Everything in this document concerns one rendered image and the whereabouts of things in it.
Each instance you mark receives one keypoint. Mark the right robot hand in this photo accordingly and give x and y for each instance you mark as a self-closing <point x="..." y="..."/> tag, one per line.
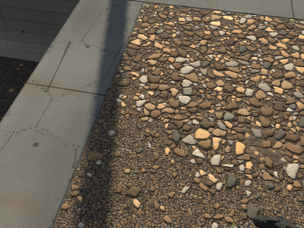
<point x="273" y="222"/>

